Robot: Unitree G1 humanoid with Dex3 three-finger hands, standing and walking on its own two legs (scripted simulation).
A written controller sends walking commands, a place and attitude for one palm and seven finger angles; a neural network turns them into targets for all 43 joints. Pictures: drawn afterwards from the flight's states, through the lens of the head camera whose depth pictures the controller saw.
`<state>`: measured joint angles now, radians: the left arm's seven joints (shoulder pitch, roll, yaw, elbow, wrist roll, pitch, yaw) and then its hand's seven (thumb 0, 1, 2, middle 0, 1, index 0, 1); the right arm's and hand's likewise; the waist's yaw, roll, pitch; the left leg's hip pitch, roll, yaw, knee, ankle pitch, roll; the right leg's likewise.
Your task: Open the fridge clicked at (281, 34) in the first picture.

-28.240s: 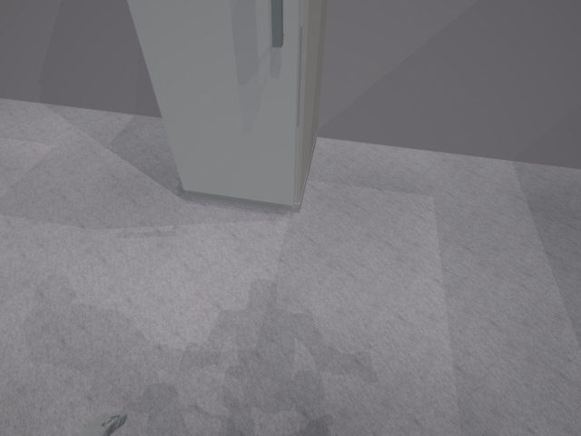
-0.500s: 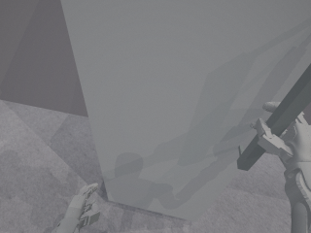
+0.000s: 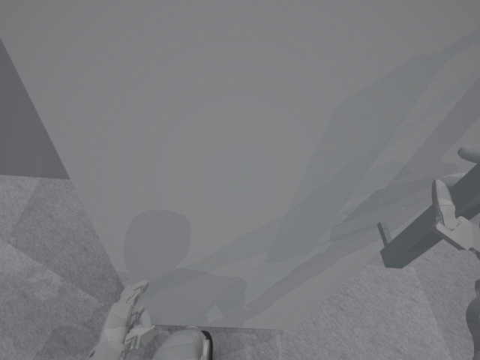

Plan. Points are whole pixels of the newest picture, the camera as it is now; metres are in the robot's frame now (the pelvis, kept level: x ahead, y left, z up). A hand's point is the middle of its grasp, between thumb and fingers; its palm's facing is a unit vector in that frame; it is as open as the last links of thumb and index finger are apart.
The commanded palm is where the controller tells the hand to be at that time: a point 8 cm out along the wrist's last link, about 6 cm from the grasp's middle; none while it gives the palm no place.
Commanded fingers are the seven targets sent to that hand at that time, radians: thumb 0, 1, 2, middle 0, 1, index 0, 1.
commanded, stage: walk backward, drawing the door open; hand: right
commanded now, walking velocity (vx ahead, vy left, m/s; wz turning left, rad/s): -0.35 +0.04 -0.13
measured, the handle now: (479, 160) +0.29 -0.21 +0.28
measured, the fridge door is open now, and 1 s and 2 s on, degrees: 1 33 65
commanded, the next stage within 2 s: none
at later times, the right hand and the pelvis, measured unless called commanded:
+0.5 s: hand (471, 298) +0.16 -0.17 +0.23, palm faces +0.42 +0.89 -0.18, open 6.8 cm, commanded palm +0.10 -0.20 +0.23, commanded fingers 0.00 -0.90 -0.90 0.45 1.40 0.45 1.40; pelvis -0.11 +0.08 +0.04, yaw -4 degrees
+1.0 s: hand out of the picture +0.01 -0.09 +0.24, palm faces +0.40 +0.91 -0.12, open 7.4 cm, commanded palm -0.05 -0.14 +0.23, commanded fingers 0.00 -0.90 -0.90 0.45 1.40 0.45 1.40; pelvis -0.27 +0.14 +0.04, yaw -13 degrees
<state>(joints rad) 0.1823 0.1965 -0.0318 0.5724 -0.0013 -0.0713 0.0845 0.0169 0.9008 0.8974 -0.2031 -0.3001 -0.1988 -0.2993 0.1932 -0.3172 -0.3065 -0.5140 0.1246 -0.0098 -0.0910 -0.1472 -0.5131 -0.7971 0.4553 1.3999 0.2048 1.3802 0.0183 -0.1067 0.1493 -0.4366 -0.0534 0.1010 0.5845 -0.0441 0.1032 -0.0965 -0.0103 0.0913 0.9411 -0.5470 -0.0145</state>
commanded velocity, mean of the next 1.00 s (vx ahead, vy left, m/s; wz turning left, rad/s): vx -0.24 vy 0.11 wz -0.35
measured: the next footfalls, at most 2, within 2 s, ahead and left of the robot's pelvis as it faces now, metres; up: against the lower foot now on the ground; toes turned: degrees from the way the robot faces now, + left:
right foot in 0.22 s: -0.02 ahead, -0.05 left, +0.00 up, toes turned -6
left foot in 0.58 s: -0.12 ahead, +0.23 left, +0.00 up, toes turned -3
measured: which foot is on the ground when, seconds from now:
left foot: down 0.00-0.22, up 0.24-0.56, down 0.58-0.88, up 0.90-1.00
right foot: up 0.00-0.20, down 0.22-0.58, up 0.60-0.86, down 0.88-1.00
